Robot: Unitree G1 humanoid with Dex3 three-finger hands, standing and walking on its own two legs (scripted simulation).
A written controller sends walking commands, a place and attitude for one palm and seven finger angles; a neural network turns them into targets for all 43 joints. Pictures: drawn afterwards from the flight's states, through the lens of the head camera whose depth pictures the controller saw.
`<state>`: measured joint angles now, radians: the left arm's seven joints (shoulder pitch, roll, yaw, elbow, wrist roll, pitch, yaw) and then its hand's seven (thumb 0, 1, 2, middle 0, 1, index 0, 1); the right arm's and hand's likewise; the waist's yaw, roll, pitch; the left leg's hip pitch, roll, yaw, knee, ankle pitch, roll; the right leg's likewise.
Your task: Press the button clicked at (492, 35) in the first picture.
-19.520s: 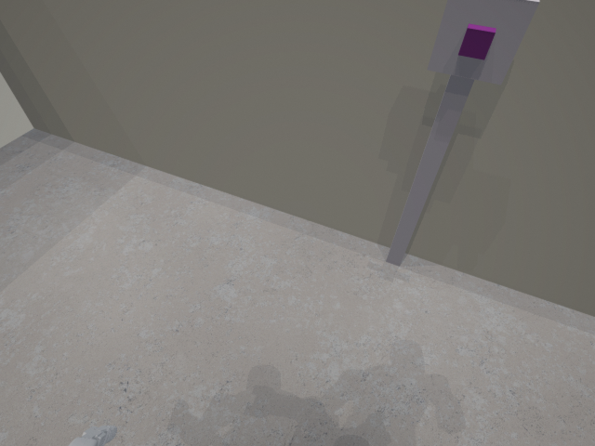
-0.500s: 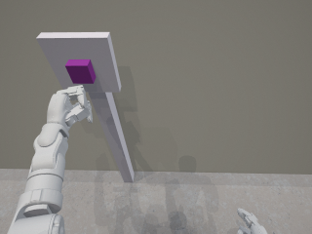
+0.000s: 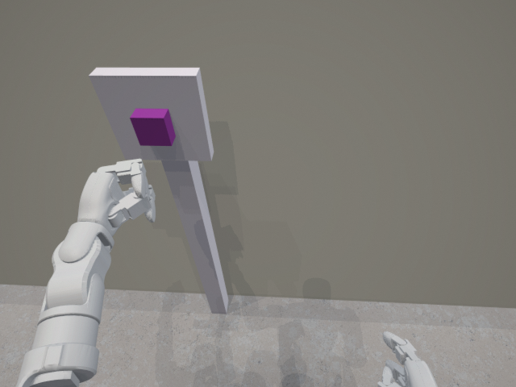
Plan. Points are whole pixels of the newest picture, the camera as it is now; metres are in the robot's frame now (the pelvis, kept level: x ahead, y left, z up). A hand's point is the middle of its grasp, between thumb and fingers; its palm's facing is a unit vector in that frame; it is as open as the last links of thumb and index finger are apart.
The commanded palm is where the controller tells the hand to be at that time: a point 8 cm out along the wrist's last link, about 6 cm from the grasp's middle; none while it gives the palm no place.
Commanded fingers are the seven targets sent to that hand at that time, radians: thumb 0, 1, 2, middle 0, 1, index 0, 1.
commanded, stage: draw the hand back to the body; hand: left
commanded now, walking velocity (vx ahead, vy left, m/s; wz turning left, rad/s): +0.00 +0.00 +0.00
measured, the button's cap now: (154, 126) +0.50 +0.23 +0.16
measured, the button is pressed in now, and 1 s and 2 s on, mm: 0 0 0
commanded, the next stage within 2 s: step back with the hand held close in 1.26 s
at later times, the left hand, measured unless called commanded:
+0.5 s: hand (101, 253) +0.24 +0.21 +0.15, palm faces +0.28 -0.92 -0.26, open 3.1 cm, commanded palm +0.20 +0.26 +0.16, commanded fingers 0.00 0.90 0.90 -1.30 -1.50 -1.30 -1.50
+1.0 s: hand (35, 295) +0.18 +0.25 +0.17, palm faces +0.42 -0.82 -0.40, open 3.1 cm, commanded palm +0.12 +0.29 +0.18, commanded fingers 0.00 0.90 0.90 -1.30 -1.50 -1.30 -1.50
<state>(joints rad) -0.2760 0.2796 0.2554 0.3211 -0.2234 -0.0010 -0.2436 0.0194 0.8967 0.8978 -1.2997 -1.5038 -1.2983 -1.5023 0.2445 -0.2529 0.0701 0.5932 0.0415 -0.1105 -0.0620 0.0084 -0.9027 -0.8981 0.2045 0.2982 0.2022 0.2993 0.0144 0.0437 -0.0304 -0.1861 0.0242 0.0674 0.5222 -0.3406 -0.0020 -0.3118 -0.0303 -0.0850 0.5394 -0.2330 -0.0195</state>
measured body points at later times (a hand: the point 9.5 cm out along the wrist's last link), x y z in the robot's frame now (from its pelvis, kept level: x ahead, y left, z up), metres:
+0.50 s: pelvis -0.01 +0.00 +0.01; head -0.02 -0.01 +0.46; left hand +0.22 +0.26 +0.17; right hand +0.19 -0.21 -0.07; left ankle -0.04 +0.12 -0.73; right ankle +0.03 -0.11 -0.73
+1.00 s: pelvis +0.00 +0.01 +0.01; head -0.03 +0.00 +0.46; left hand +0.15 +0.29 +0.19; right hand +0.19 -0.20 -0.07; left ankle -0.04 +0.12 -0.73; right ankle +0.03 -0.11 -0.73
